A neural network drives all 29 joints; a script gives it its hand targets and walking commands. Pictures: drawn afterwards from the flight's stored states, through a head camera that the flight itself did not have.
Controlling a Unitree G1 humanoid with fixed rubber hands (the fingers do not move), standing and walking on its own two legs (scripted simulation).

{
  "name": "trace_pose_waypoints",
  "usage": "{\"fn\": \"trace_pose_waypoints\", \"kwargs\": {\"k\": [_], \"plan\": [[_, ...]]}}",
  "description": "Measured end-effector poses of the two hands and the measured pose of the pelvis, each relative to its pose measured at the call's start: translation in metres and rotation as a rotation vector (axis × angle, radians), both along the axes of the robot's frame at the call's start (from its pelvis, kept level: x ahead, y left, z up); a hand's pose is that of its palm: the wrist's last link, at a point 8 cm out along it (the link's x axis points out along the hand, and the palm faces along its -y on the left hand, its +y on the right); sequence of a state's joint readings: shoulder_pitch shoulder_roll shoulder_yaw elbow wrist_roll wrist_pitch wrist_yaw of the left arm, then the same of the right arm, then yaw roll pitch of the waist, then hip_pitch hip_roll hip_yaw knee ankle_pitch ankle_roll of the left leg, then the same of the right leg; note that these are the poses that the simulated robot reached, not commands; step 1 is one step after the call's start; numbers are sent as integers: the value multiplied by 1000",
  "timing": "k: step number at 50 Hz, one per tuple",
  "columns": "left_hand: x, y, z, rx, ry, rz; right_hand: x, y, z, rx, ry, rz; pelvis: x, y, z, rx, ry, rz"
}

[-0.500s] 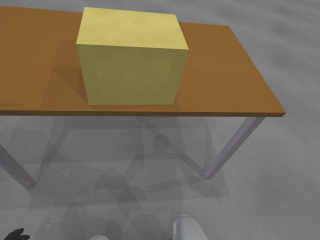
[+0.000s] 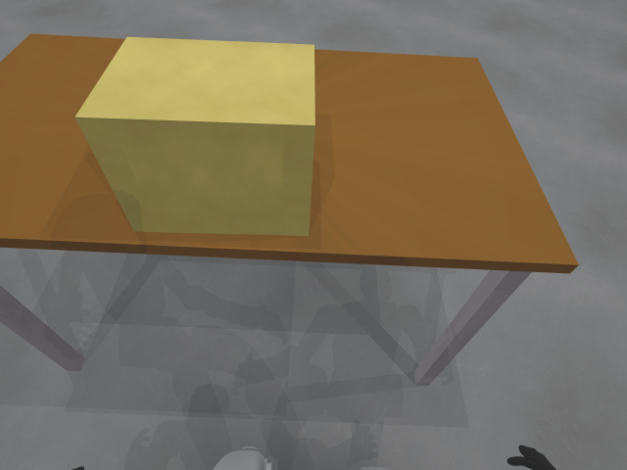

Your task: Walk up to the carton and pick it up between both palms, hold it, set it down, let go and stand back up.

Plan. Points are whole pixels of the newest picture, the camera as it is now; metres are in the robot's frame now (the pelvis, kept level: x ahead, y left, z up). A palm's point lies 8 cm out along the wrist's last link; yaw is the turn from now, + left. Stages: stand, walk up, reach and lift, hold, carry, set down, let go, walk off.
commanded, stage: walk up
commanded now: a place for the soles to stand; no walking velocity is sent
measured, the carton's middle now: (221, 140) +0.56 +0.16 +0.09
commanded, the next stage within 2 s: none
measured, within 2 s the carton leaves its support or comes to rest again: neither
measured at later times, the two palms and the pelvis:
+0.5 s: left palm out of the picture +0.09 +0.32 -0.07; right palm out of the picture +0.07 -0.30 -0.07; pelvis +0.01 +0.01 +0.04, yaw +1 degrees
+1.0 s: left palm out of the picture +0.08 +0.50 -0.07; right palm (459, 459) +0.16 -0.18 -0.08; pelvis +0.06 +0.13 +0.02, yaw +2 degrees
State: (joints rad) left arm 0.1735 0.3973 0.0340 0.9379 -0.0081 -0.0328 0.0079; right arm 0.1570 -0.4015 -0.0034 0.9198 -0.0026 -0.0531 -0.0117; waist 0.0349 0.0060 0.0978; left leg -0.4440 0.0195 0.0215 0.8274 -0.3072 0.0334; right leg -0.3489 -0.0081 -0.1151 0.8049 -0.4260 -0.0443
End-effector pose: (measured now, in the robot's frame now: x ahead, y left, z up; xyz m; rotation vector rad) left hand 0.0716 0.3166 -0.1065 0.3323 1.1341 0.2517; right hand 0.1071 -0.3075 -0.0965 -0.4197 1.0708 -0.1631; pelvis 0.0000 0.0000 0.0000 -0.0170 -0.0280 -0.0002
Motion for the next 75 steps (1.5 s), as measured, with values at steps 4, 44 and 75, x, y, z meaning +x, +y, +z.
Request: {"fn": "trace_pose_waypoints", "kwargs": {"k": [4,44,75], "plan": [[11,-4,13,14,-34,-13,20,1,5,27,-34,7,0,-5,7,14,-7,10],[-35,155,33,172,161,80,34,70,17,10,131,-44,46,102,11,-4,-20,51],[159,152,25,-59,20,-42,133,179,37,41,14,-92,122,171,41,13,2,-15]]}}
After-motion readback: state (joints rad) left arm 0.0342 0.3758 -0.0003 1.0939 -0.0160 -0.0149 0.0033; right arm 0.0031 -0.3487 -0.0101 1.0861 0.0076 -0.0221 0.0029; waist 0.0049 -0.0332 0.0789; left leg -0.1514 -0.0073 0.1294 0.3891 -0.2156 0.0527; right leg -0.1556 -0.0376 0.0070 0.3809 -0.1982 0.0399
